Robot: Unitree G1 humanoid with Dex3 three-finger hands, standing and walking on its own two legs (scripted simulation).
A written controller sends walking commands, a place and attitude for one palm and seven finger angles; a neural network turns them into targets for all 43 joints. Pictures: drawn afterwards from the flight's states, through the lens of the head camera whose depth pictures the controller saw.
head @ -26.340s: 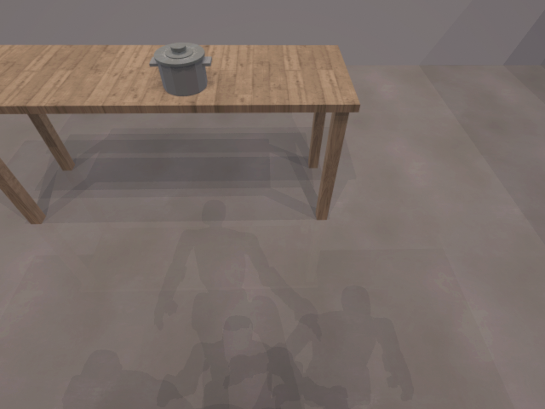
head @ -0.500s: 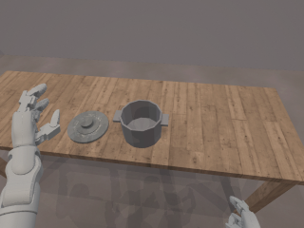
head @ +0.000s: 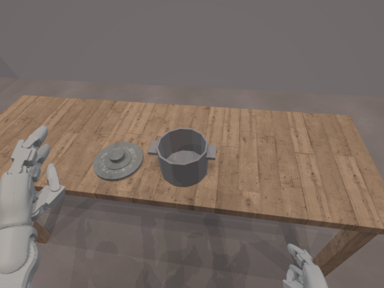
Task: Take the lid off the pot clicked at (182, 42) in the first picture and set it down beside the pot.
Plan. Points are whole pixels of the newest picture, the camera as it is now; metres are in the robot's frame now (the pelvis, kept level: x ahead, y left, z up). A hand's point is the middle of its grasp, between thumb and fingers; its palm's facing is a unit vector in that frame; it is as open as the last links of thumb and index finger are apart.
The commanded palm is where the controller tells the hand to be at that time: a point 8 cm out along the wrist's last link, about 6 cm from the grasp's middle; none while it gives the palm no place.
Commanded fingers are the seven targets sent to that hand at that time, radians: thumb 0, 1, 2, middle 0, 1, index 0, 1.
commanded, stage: draw the hand back to the body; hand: left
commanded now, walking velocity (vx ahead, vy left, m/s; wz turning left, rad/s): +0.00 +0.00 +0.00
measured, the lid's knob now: (116, 155) +0.52 +0.32 -0.09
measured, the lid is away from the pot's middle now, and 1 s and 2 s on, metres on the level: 0.23 0.23 0.23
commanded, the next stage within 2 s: step back with the hand held close in 0.42 s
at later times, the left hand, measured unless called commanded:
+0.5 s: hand (45, 215) +0.18 +0.25 +0.16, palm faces +0.41 -0.81 -0.42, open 7.4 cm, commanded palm +0.13 +0.29 +0.17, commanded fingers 0.00 0.90 0.90 -0.20 -0.30 -0.20 -0.30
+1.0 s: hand (34, 219) +0.17 +0.27 +0.15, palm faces +0.26 -0.79 -0.55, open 7.4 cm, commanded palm +0.11 +0.31 +0.17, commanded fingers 0.00 0.90 0.90 -0.20 -0.30 -0.20 -0.30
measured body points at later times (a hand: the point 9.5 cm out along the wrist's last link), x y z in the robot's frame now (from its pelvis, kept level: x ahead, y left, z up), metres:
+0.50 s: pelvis +0.00 +0.01 +0.00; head -0.02 -0.02 +0.45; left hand +0.15 +0.29 +0.18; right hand +0.20 -0.20 -0.08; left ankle -0.05 +0.11 -0.74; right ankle +0.02 -0.12 -0.74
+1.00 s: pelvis -0.03 +0.03 -0.01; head +0.00 +0.05 +0.44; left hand +0.15 +0.31 +0.18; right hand +0.13 -0.22 -0.09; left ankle -0.05 +0.11 -0.74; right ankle +0.02 -0.12 -0.74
